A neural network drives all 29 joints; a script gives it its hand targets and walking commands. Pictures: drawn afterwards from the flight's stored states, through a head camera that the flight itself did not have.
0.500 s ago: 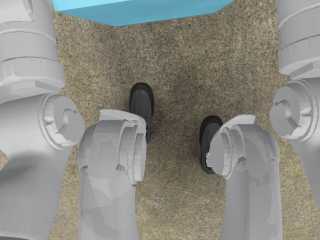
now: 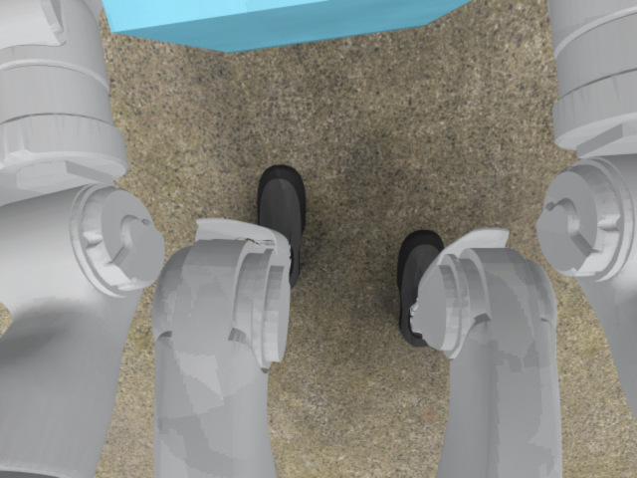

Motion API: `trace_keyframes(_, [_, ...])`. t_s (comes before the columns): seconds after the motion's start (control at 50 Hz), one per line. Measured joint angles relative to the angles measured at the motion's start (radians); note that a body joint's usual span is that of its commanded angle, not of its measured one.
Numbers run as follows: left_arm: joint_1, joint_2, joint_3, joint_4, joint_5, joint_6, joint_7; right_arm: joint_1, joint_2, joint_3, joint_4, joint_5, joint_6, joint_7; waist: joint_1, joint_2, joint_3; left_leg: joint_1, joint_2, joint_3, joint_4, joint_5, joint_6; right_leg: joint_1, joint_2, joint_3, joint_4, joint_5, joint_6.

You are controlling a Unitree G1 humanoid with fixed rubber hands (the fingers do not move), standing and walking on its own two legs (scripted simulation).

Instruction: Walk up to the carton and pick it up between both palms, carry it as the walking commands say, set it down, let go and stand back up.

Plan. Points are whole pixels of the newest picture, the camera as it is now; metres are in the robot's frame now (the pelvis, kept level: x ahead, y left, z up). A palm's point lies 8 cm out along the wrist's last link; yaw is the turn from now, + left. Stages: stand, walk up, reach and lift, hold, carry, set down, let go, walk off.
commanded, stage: set down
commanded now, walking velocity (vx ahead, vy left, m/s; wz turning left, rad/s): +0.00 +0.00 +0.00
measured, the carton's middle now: out of the picture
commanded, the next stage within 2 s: none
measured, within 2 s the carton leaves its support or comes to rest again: neither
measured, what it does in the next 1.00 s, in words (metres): stands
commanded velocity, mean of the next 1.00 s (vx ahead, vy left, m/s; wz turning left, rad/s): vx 0.00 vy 0.00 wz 0.00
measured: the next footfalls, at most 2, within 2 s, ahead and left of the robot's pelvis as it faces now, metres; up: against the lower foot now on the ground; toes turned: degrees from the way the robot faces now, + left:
none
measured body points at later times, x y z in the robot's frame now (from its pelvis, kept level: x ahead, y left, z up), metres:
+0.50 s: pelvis +0.00 +0.00 +0.00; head +0.40 +0.06 +0.18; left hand +0.54 +0.31 -0.21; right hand +0.61 -0.04 -0.21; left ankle +0.16 +0.13 -0.37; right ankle +0.09 -0.11 -0.37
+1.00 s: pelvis +0.00 +0.00 +0.00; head +0.37 +0.06 +0.23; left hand +0.54 +0.34 -0.12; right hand +0.64 -0.05 -0.12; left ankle +0.16 +0.13 -0.37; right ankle +0.09 -0.11 -0.37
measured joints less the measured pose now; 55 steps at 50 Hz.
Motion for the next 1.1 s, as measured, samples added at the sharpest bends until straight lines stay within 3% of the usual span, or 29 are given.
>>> trace_keyframes(0.22, [-0.016,0.012,0.000,0.072,0.000,-0.063,0.004,-0.001,0.000,0.000,0.010,0.000,-0.014,-0.004,0.000,0.000,0.000,-0.001,0.001,0.000,0.001,-0.001,0.000,0.000,0.000,0.000,0.000,0.000,0.000])
trace_keyframes(0.38, [-0.061,0.026,-0.001,0.205,0.000,-0.108,0.059,-0.028,-0.011,0.049,0.076,0.039,-0.038,-0.042,0.000,0.000,0.000,-0.003,0.003,0.001,0.008,-0.008,0.000,0.000,0.000,0.000,0.004,-0.007,0.001])
trace_keyframes(0.48, [-0.075,0.035,-0.004,0.223,-0.005,-0.128,0.103,-0.045,-0.015,0.068,0.111,0.065,-0.042,-0.058,0.001,0.000,0.001,-0.005,0.005,0.002,0.019,-0.015,0.000,-0.001,0.000,0.000,0.013,-0.014,0.001])
trace_keyframes(0.74, [-0.086,0.076,-0.026,0.226,-0.076,-0.135,0.117,-0.045,-0.088,0.112,0.085,0.117,-0.047,-0.076,0.004,0.000,0.002,-0.003,0.006,0.003,0.025,-0.016,0.000,-0.001,0.000,0.000,0.022,-0.016,0.001])
trace_keyframes(0.9, [-0.064,0.090,-0.081,0.123,-0.134,-0.057,0.128,-0.045,-0.112,0.159,-0.037,0.139,0.033,-0.088,0.016,-0.006,0.005,0.042,0.006,0.003,0.022,-0.018,-0.002,0.041,0.000,0.000,0.022,-0.016,-0.001])
trace_keyframes(1.1, [-0.064,0.115,-0.101,0.094,-0.139,0.062,0.131,-0.045,-0.112,0.159,-0.044,0.132,0.145,-0.093,0.019,-0.031,0.000,0.186,0.006,0.027,-0.026,-0.019,-0.020,0.159,-0.005,0.023,0.002,-0.018,-0.022])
